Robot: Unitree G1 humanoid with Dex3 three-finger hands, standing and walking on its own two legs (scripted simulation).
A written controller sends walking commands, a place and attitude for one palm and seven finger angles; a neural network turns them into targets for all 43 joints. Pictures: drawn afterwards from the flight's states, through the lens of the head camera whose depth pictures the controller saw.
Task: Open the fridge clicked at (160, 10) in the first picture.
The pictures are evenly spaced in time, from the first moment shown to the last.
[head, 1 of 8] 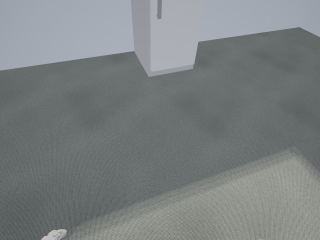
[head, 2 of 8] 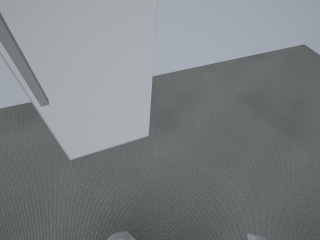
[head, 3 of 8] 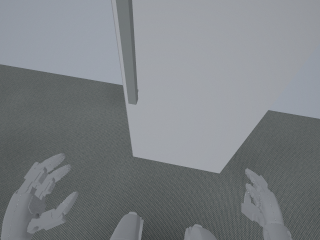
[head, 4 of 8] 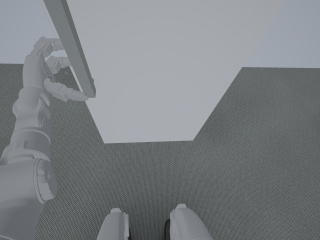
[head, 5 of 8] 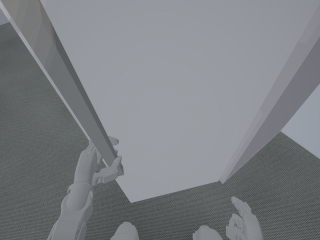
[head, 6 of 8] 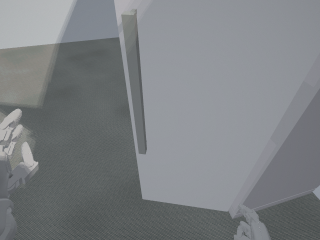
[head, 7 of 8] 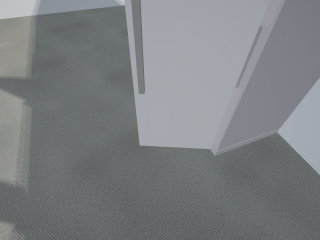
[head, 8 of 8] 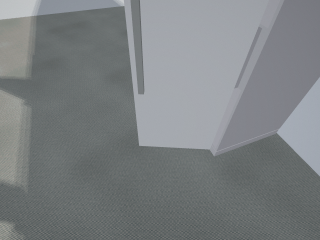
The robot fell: no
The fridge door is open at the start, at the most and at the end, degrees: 0 83 65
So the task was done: yes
